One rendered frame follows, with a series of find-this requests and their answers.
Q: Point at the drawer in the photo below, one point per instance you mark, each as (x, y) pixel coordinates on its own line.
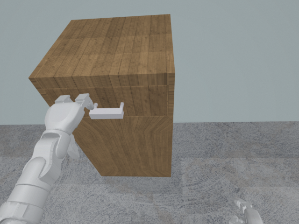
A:
(147, 100)

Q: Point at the left robot hand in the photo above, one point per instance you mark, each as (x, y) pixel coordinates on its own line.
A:
(65, 115)

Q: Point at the right robot hand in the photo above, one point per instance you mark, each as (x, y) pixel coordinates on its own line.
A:
(251, 216)

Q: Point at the handle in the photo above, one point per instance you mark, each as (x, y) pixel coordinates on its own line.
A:
(107, 113)

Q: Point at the left robot forearm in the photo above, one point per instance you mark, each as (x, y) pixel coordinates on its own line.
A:
(25, 203)

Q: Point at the cabinet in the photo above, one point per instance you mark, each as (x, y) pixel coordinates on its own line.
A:
(118, 51)

